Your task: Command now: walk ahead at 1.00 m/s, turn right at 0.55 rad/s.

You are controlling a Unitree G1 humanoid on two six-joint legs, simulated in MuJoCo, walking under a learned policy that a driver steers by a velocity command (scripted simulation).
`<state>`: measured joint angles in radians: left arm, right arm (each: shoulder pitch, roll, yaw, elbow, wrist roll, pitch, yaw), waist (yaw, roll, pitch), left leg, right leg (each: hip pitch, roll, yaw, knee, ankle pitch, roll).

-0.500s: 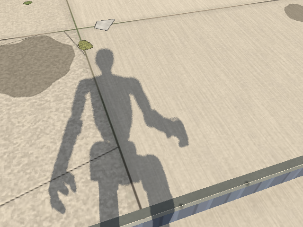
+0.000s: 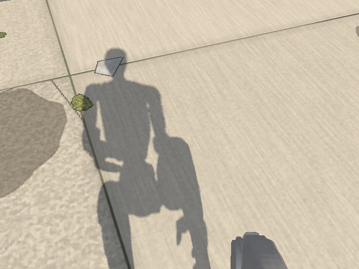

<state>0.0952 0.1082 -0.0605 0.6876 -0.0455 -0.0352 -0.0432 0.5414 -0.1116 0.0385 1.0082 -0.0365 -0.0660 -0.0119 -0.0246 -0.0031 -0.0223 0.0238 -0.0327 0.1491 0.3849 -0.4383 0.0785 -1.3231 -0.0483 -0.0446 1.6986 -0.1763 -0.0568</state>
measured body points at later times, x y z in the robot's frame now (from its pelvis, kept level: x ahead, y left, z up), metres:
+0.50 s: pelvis +0.50 -0.01 +0.10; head +0.51 -0.01 +0.55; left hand +0.66 +0.22 -0.02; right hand +0.64 -0.33 +0.10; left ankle +0.66 +0.08 -0.61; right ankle +0.26 -0.05 -0.55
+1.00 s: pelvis +0.85 -0.26 +0.10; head +0.88 -0.27 +0.55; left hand +1.17 -0.27 +0.04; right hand +0.65 -0.41 -0.03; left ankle +0.77 +0.02 -0.47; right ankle +0.86 -0.37 -0.60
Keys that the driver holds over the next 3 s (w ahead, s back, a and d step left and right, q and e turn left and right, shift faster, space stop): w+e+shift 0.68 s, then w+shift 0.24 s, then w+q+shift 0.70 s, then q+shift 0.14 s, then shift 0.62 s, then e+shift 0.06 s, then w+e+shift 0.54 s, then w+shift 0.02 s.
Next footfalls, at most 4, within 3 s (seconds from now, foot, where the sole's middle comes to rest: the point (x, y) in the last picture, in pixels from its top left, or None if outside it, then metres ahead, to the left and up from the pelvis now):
0.10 right None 0.28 -0.06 -0.64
0.46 left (160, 202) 0.69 0.06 -0.64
0.92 right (273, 160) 0.89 -0.40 -0.64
1.38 left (284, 83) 1.37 -0.55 -0.64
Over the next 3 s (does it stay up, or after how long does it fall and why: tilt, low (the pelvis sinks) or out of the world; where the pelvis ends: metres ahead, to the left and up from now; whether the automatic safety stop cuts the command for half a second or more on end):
stays up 1.83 -0.89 0.12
